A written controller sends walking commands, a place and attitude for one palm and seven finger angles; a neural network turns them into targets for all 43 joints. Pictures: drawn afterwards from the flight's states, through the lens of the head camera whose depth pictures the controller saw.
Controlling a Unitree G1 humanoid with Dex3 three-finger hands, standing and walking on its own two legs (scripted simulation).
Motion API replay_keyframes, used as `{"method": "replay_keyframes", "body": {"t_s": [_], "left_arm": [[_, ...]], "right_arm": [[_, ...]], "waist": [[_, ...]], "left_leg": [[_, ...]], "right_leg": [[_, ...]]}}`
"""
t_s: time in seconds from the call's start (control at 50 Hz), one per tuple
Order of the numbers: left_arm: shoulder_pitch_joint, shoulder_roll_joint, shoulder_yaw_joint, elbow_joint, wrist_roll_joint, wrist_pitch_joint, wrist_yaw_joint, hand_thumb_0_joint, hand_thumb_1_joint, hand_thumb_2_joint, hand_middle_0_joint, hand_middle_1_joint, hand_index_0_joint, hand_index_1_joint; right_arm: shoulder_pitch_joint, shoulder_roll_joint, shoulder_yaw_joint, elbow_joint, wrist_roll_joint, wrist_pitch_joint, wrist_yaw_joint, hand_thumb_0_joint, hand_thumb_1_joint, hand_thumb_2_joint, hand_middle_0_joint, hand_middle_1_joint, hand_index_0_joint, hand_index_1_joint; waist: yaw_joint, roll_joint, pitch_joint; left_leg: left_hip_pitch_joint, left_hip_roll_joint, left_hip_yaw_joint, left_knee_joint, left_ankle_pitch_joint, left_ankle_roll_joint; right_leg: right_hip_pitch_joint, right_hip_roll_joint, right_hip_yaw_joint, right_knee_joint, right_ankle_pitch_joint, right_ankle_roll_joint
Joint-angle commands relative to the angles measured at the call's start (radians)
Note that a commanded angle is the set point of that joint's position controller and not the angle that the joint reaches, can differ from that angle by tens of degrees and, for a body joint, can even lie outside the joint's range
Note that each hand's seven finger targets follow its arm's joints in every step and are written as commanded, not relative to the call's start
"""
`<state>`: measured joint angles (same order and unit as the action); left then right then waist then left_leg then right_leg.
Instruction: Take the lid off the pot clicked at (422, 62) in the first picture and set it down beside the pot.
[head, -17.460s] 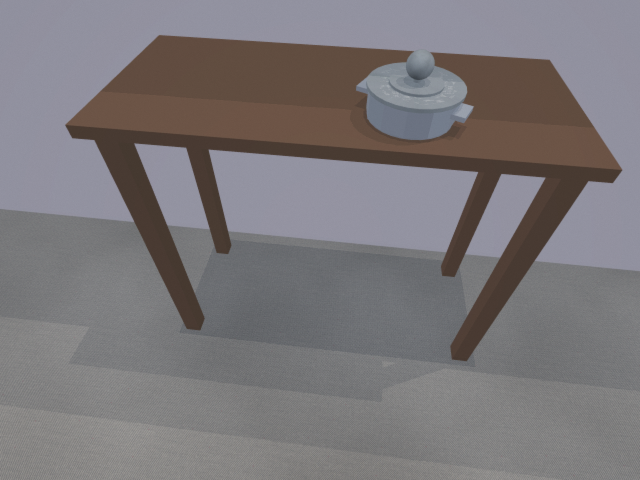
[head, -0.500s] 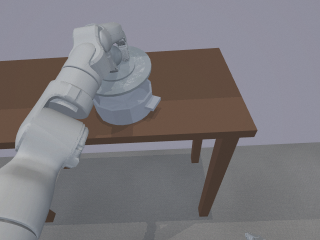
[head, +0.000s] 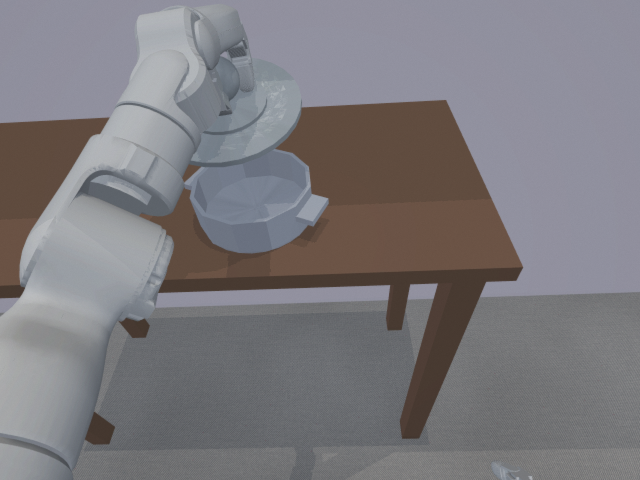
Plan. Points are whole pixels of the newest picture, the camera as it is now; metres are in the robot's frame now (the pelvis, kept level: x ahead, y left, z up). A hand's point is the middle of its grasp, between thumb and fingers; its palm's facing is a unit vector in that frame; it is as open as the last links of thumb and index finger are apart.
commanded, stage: lift the lid straight up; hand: left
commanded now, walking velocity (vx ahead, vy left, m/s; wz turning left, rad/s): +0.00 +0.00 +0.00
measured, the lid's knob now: (217, 79) +0.50 +0.11 +0.28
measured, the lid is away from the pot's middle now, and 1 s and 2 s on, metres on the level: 0.01 0.04 0.17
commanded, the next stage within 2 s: move the lid sideways beside the pot in 0.64 s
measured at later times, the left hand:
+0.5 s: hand (198, 47) +0.46 +0.11 +0.33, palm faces -0.13 -0.13 -0.98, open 7.3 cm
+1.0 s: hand (185, 54) +0.48 +0.13 +0.32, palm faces -0.16 -0.11 -0.98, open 7.3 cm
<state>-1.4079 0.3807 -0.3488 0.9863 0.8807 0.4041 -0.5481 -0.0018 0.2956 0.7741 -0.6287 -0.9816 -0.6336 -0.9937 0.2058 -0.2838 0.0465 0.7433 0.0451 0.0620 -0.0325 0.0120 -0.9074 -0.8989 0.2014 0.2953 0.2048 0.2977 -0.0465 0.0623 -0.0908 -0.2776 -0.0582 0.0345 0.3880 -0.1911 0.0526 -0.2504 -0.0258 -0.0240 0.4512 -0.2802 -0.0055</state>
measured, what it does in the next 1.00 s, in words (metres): stands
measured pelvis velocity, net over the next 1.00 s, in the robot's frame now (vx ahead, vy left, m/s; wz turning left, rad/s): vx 0.00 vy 0.00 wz -0.01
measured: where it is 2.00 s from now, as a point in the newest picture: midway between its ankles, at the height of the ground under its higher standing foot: outside the picture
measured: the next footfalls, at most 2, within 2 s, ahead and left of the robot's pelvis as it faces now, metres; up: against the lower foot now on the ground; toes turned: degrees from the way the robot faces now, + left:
none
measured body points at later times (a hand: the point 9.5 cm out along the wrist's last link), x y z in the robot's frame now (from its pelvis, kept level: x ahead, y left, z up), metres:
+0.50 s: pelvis -0.01 +0.00 +0.00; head +0.00 -0.03 +0.45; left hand +0.46 +0.12 +0.39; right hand +0.11 -0.25 -0.13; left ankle +0.00 +0.09 -0.74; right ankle -0.03 -0.11 -0.74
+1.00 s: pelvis +0.00 +0.00 +0.00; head +0.02 -0.03 +0.45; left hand +0.48 +0.14 +0.37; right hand +0.11 -0.25 -0.13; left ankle +0.00 +0.09 -0.74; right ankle -0.03 -0.11 -0.74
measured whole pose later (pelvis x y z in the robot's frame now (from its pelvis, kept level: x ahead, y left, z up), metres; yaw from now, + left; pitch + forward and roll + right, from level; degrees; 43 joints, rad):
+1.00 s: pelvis +0.00 +0.00 +0.00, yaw -1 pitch +6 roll +1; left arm -1.52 0.47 -0.29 1.07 0.96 0.41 -0.58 0.00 0.29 0.78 -0.64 -0.98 -0.64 -1.00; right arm 0.19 -0.28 0.06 0.73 0.05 0.09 -0.04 0.01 -0.91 -0.90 0.20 0.30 0.21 0.30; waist -0.07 0.06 -0.09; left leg -0.31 -0.05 0.04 0.40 -0.20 0.05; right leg -0.29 -0.02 -0.02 0.46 -0.28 -0.01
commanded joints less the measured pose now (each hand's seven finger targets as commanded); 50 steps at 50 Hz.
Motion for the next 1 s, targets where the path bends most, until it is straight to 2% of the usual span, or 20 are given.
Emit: {"method": "replay_keyframes", "body": {"t_s": [0.0, 0.02, 0.1, 0.2, 0.22, 0.3, 0.32, 0.34, 0.38, 0.48, 0.52, 0.58, 0.68, 0.72, 0.74, 0.8, 0.82, 0.84, 0.9, 0.98], "left_arm": [[-0.718, 0.23, 0.077, -0.26, 0.041, -0.004, 0.054, 0.0, 0.728, 0.958, -0.782, -1.054, -0.795, -1.059], [-0.689, 0.209, 0.07, -0.254, 0.02, -0.003, 0.059, 0.0, 0.728, 0.958, -0.782, -1.054, -0.795, -1.059], [-0.712, 0.275, 0.104, -0.171, 0.057, 0.009, 0.056, 0.0, 0.728, 0.958, -0.782, -1.054, -0.795, -1.059], [-0.73, 0.2, 0.055, -0.159, 0.056, 0.017, 0.055, 0.0, 0.728, 0.958, -0.782, -1.054, -0.795, -1.059], [-0.713, 0.171, 0.045, -0.176, 0.031, 0.019, 0.057, 0.0, 0.728, 0.958, -0.782, -1.054, -0.795, -1.059], [-0.762, 0.245, 0.082, -0.156, 0.067, 0.028, 0.054, 0.0, 0.728, 0.958, -0.782, -1.054, -0.795, -1.059], [-0.752, 0.246, 0.089, -0.18, 0.044, 0.025, 0.058, 0.0, 0.728, 0.958, -0.782, -1.054, -0.795, -1.059], [-0.785, 0.297, 0.115, -0.196, 0.071, 0.022, 0.055, 0.0, 0.728, 0.958, -0.782, -1.054, -0.795, -1.059], [-0.761, 0.313, 0.122, -0.123, 0.079, 0.033, 0.051, 0.0, 0.728, 0.958, -0.782, -1.054, -0.795, -1.059], [-0.712, 0.238, 0.069, -0.014, 0.077, 0.063, 0.048, 0.0, 0.728, 0.958, -0.782, -1.054, -0.795, -1.059], [-0.725, 0.201, 0.049, -0.089, 0.054, 0.052, 0.052, 0.0, 0.728, 0.958, -0.782, -1.054, -0.795, -1.059], [-0.799, 0.232, 0.058, -0.163, 0.08, 0.042, 0.049, 0.0, 0.728, 0.958, -0.782, -1.054, -0.795, -1.059], [-0.82, 0.255, 0.069, -0.157, 0.077, 0.034, 0.044, 0.0, 0.728, 0.958, -0.782, -1.054, -0.795, -1.059], [-0.817, 0.234, 0.061, -0.184, 0.045, 0.025, 0.048, 0.0, 0.728, 0.958, -0.782, -1.054, -0.795, -1.059], [-0.84, 0.272, 0.063, -0.245, 0.093, -0.002, 0.043, 0.0, 0.728, 0.958, -0.782, -1.054, -0.795, -1.059], [-0.774, 0.317, 0.098, -0.161, 0.12, -0.003, 0.04, 0.0, 0.728, 0.958, -0.782, -1.054, -0.795, -1.059], [-0.709, 0.342, 0.127, -0.123, 0.1, -0.002, 0.041, 0.0, 0.728, 0.958, -0.782, -1.054, -0.795, -1.059], [-0.711, 0.396, 0.157, -0.083, 0.129, 0.006, 0.038, 0.0, 0.728, 0.958, -0.782, -1.054, -0.795, -1.059], [-0.704, 0.359, 0.117, -0.061, 0.125, 0.018, 0.035, 0.0, 0.728, 0.958, -0.782, -1.054, -0.795, -1.059], [-0.756, 0.338, 0.096, -0.199, 0.127, -0.008, 0.031, 0.0, 0.728, 0.958, -0.782, -1.054, -0.795, -1.059]], "right_arm": [[-0.096, -0.104, -0.033, -0.13, 0.004, -0.05, -0.009, 0.0, -0.9, -0.9, 0.2, 0.3, 0.2, 0.3], [-0.097, -0.111, -0.035, -0.13, 0.001, -0.046, -0.01, 0.0, -0.9, -0.9, 0.2, 0.3, 0.2, 0.3], [-0.095, -0.106, -0.025, -0.119, 0.004, -0.044, -0.016, 0.0, -0.9, -0.9, 0.2, 0.3, 0.2, 0.3], [-0.103, -0.101, -0.024, -0.123, 0.007, -0.042, -0.012, 0.0, -0.9, -0.9, 0.2, 0.3, 0.2, 0.3], [-0.102, -0.108, -0.028, -0.126, 0.005, -0.038, -0.011, 0.0, -0.9, -0.9, 0.2, 0.3, 0.2, 0.3], [-0.105, -0.106, -0.022, -0.125, 0.005, -0.041, -0.014, 0.0, -0.9, -0.9, 0.2, 0.3, 0.2, 0.3], [-0.105, -0.112, -0.025, -0.127, 0.001, -0.041, -0.016, 0.0, -0.9, -0.9, 0.2, 0.3, 0.2, 0.3], [-0.104, -0.105, -0.022, -0.129, -0.001, -0.047, -0.016, 0.0, -0.9, -0.9, 0.2, 0.3, 0.2, 0.3], [-0.096, -0.106, -0.02, -0.119, 0.001, -0.045, -0.021, 0.0, -0.9, -0.9, 0.2, 0.3, 0.2, 0.3], [-0.085, -0.119, -0.017, -0.104, 0.013, -0.034, -0.021, 0.0, -0.9, -0.9, 0.2, 0.3, 0.2, 0.3], [-0.091, -0.123, -0.023, -0.117, 0.008, -0.037, -0.018, 0.0, -0.9, -0.9, 0.2, 0.3, 0.2, 0.3], [-0.092, -0.111, -0.025, -0.124, 0.005, -0.049, -0.014, 0.0, -0.9, -0.9, 0.2, 0.3, 0.2, 0.3], [-0.081, -0.11, -0.024, -0.113, 0.01, -0.059, -0.018, 0.0, -0.9, -0.9, 0.2, 0.3, 0.2, 0.3], [-0.075, -0.115, -0.028, -0.112, 0.01, -0.066, -0.02, 0.0, -0.9, -0.9, 0.2, 0.3, 0.2, 0.3], [-0.079, -0.113, -0.028, -0.122, 0.007, -0.066, -0.015, 0.0, -0.9, -0.9, 0.2, 0.3, 0.2, 0.3], [-0.07, -0.117, -0.03, -0.117, 0.003, -0.048, -0.016, 0.0, -0.9, -0.9, 0.2, 0.3, 0.2, 0.3], [-0.061, -0.128, -0.033, -0.115, 0.001, -0.038, -0.018, 0.0, -0.9, -0.9, 0.2, 0.3, 0.2, 0.3], [-0.065, -0.126, -0.029, -0.112, 0.001, -0.03, -0.019, 0.0, -0.9, -0.9, 0.2, 0.3, 0.2, 0.3], [-0.068, -0.128, -0.026, -0.124, 0.008, -0.011, -0.02, 0.0, -0.9, -0.9, 0.2, 0.3, 0.2, 0.3], [-0.087, -0.116, -0.033, -0.152, 0.008, -0.012, -0.013, 0.0, -0.9, -0.9, 0.2, 0.3, 0.2, 0.3]], "waist": [[-0.007, -0.111, -0.428], [-0.007, -0.082, -0.408], [-0.002, -0.149, -0.39], [-0.013, -0.119, -0.379], [-0.013, -0.088, -0.374], [-0.007, -0.145, -0.384], [-0.004, -0.124, -0.408], [0.005, -0.146, -0.451], [0.0, -0.181, -0.41], [-0.023, -0.189, -0.269], [-0.021, -0.114, -0.326], [-0.019, -0.095, -0.422], [-0.026, -0.119, -0.41], [-0.025, -0.072, -0.409], [-0.021, -0.095, -0.452], [-0.013, -0.122, -0.427], [-0.008, -0.124, -0.402], [-0.004, -0.174, -0.402], [-0.013, -0.18, -0.351], [-0.012, -0.108, -0.472]], "left_leg": [[0.293, -0.003, -0.06, 0.033, 0.411, 0.021], [0.292, -0.002, -0.061, 0.037, 0.424, 0.019], [0.235, -0.008, -0.053, 0.02, 0.346, 0.021], [0.257, 0.0, -0.057, 0.023, 0.363, 0.016], [0.272, 0.002, -0.059, 0.027, 0.397, 0.014], [0.234, -0.004, -0.052, 0.01, 0.303, 0.018], [0.241, -0.005, -0.053, 0.018, 0.333, 0.017], [0.237, -0.007, -0.052, 0.018, 0.341, 0.019], [0.202, -0.009, -0.046, 0.015, 0.305, 0.023], [0.155, -0.005, -0.048, -0.009, 0.213, 0.019], [0.204, -0.002, -0.053, 0.009, 0.283, 0.017], [0.25, 0.001, -0.055, 0.018, 0.306, 0.018], [0.239, -0.004, -0.058, 0.019, 0.303, 0.023], [0.261, 0.002, -0.067, 0.023, 0.353, 0.018], [0.277, 0.001, -0.068, 0.034, 0.386, 0.015], [0.24, 0.001, -0.06, 0.038, 0.391, 0.016], [0.208, -0.002, -0.058, 0.042, 0.397, 0.015], [0.171, -0.006, -0.048, 0.034, 0.35, 0.017], [0.145, -0.003, -0.043, 0.023, 0.326, 0.019], [0.244, 0.006, -0.051, 0.063, 0.476, 0.022]], "right_leg": [[0.036, 0.039, 0.02, -0.024, 0.392, -0.031], [0.03, 0.038, 0.013, -0.028, 0.398, -0.036], [0.05, 0.035, 0.021, -0.025, 0.384, -0.034], [0.015, 0.037, 0.017, -0.028, 0.361, -0.034], [0.012, 0.034, 0.013, -0.034, 0.372, -0.037], [0.037, 0.034, 0.021, -0.034, 0.342, -0.034], [0.059, 0.03, 0.019, -0.032, 0.37, -0.036], [0.089, 0.028, 0.029, -0.022, 0.385, -0.033], [0.082, 0.029, 0.028, -0.028, 0.379, -0.03], [0.001, 0.034, 0.014, -0.055, 0.297, -0.031], [0.012, 0.032, 0.013, -0.047, 0.332, -0.036], [0.031, 0.033, 0.022, -0.035, 0.327, -0.032], [0.027, 0.037, 0.02, -0.038, 0.333, -0.031], [0.019, 0.035, 0.015, -0.038, 0.348, -0.035], [0.025, 0.039, 0.021, -0.031, 0.358, -0.031], [0.032, 0.037, 0.021, -0.021, 0.366, -0.035], [0.055, 0.034, 0.017, -0.023, 0.396, -0.037], [0.074, 0.032, 0.024, -0.017, 0.393, -0.032], [0.052, 0.03, 0.018, -0.025, 0.384, -0.031], [0.061, 0.029, 0.029, -0.007, 0.437, -0.029]]}}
